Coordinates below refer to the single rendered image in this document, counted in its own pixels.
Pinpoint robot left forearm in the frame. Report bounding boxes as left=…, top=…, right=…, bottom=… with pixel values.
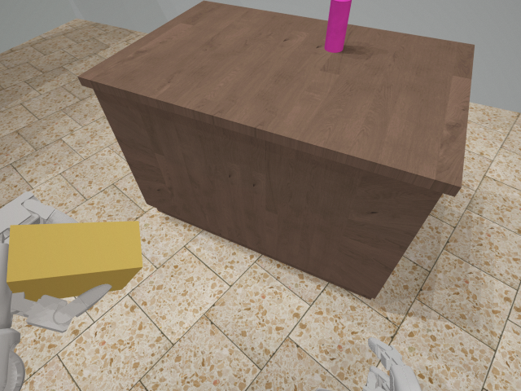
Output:
left=0, top=328, right=25, bottom=391

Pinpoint sponge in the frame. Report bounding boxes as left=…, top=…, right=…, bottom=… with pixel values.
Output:
left=7, top=221, right=142, bottom=302

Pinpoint table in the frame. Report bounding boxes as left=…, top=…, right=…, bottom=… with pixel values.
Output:
left=78, top=1, right=475, bottom=300

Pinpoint left robot hand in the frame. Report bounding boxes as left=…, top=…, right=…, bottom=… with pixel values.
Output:
left=0, top=191, right=112, bottom=333

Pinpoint right robot hand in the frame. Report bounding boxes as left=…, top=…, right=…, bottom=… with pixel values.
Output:
left=363, top=337, right=422, bottom=391

